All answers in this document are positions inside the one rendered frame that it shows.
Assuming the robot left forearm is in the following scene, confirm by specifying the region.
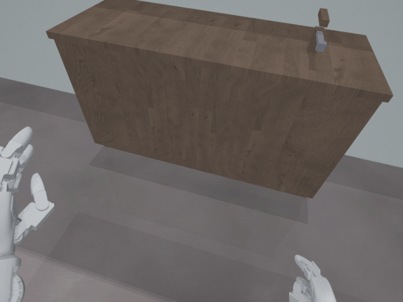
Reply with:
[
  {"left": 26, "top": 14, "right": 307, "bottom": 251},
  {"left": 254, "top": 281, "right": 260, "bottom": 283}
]
[{"left": 0, "top": 255, "right": 25, "bottom": 302}]

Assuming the right robot hand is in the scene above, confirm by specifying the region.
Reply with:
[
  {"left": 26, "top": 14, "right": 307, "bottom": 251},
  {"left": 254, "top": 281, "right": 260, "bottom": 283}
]
[{"left": 289, "top": 255, "right": 336, "bottom": 302}]

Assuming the left robot hand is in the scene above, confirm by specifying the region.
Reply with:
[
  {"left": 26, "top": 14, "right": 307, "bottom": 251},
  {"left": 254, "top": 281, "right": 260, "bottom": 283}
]
[{"left": 0, "top": 126, "right": 54, "bottom": 257}]

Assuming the counter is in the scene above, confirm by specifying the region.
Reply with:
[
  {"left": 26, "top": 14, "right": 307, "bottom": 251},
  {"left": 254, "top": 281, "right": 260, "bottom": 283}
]
[{"left": 46, "top": 0, "right": 393, "bottom": 198}]

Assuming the tap lever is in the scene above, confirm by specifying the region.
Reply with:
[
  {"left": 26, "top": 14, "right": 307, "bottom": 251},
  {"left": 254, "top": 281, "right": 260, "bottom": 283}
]
[{"left": 315, "top": 31, "right": 327, "bottom": 52}]

